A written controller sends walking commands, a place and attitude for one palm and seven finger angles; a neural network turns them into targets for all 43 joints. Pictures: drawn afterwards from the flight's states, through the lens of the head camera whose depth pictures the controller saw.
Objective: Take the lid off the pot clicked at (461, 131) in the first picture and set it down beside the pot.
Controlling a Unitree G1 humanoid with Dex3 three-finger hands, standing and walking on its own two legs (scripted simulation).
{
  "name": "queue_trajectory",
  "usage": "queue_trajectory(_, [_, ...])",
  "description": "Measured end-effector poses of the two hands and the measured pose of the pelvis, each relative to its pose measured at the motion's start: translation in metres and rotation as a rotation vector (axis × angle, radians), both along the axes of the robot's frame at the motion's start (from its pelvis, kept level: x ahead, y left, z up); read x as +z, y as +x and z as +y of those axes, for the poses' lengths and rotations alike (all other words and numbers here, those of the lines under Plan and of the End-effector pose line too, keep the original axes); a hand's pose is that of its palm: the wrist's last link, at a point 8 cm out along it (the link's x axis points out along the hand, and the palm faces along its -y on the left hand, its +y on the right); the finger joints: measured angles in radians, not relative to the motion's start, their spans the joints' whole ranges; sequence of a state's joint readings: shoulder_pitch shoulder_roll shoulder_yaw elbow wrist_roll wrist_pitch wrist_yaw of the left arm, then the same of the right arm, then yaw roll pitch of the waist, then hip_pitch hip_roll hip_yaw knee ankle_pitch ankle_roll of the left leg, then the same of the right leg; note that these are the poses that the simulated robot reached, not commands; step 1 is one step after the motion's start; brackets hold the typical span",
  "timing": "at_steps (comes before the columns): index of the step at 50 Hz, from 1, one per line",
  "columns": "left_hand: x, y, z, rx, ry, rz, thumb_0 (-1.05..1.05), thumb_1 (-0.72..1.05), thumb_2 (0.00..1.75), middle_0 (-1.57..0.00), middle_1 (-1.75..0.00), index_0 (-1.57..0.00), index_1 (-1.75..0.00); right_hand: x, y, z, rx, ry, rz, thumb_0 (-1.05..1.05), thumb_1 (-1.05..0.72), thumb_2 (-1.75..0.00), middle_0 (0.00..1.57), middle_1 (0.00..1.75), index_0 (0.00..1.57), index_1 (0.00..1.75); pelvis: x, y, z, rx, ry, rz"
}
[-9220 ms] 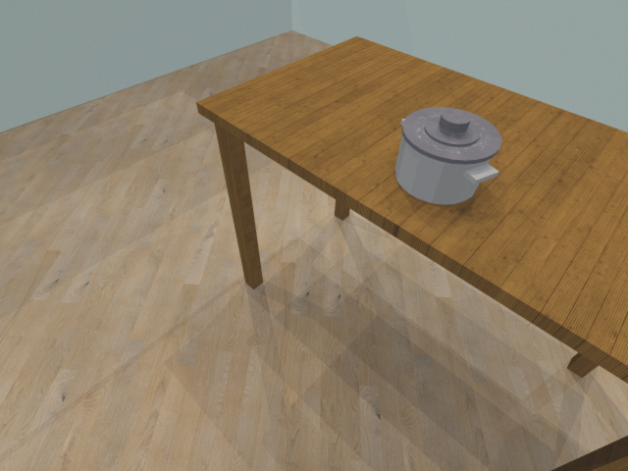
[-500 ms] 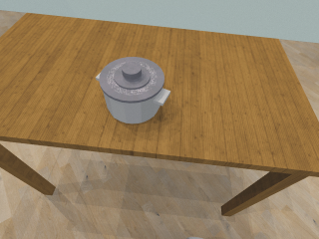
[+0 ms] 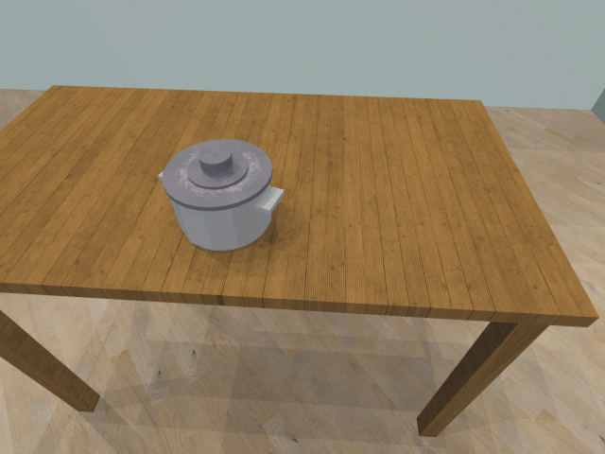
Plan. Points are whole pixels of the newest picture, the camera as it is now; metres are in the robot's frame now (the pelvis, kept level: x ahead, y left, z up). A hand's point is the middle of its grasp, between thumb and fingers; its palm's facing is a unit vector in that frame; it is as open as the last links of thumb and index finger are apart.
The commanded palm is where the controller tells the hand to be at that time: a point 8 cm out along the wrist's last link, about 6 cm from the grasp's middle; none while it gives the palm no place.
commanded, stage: come to a stop and stand still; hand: left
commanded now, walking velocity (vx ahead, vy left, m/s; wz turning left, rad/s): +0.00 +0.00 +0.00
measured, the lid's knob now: (215, 158) +0.51 +0.17 +0.13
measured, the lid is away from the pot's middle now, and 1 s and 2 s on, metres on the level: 0.00 0.00 0.00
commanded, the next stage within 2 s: look again from close up in 0.40 s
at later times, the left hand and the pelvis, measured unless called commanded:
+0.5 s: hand out of the picture -0.02 +0.14 -0.17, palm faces +0.02 -0.99 -0.17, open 7.4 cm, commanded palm none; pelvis -0.01 -0.02 +0.00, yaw +0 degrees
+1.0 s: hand out of the picture -0.04 +0.14 -0.17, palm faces +0.05 -0.99 -0.16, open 7.4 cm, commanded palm none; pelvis -0.01 -0.01 +0.00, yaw +0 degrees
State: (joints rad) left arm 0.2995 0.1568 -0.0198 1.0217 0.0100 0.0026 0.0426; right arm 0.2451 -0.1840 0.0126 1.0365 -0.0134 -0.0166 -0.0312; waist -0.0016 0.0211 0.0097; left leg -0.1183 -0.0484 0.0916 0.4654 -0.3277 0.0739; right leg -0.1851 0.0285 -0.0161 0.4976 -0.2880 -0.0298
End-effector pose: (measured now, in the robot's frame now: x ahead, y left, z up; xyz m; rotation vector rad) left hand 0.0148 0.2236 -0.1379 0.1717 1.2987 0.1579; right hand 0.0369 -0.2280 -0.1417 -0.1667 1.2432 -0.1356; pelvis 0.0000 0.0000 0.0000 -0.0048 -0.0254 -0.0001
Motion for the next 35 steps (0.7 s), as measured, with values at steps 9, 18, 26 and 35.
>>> queue_trajectory(9, [-0.001, -0.024, -0.016, 0.011, -0.018, 0.053, 0.01, 0.91, 0.90, -0.20, -0.30, -0.20, -0.30, -0.002, -0.043, -0.005, -0.018, 0.016, 0.118, 0.01, -0.91, -0.90, 0.20, 0.30, 0.20, 0.30, 0.002, -0.005, -0.011, 0.005, 0.003, 0.000])
queue_trajectory(18, [-0.004, -0.039, -0.028, 0.020, -0.038, 0.097, 0.01, 0.91, 0.90, -0.20, -0.30, -0.20, -0.30, -0.003, -0.078, 0.002, -0.046, 0.040, 0.212, 0.01, -0.91, -0.90, 0.20, 0.30, 0.20, 0.30, 0.003, -0.008, -0.017, 0.006, 0.004, 0.003])
queue_trajectory(26, [-0.005, -0.042, -0.034, 0.026, -0.050, 0.108, 0.01, 0.91, 0.90, -0.20, -0.30, -0.20, -0.30, -0.004, -0.086, 0.010, -0.059, 0.057, 0.229, 0.01, -0.91, -0.90, 0.20, 0.30, 0.20, 0.30, 0.004, -0.008, -0.018, 0.005, 0.004, 0.004])
queue_trajectory(35, [-0.006, -0.044, -0.035, 0.033, -0.055, 0.105, 0.01, 0.92, 0.90, -0.20, -0.30, -0.20, -0.30, -0.004, -0.078, 0.015, -0.059, 0.059, 0.198, 0.01, -0.91, -0.90, 0.20, 0.30, 0.20, 0.30, 0.004, -0.009, -0.016, 0.003, 0.003, 0.000])
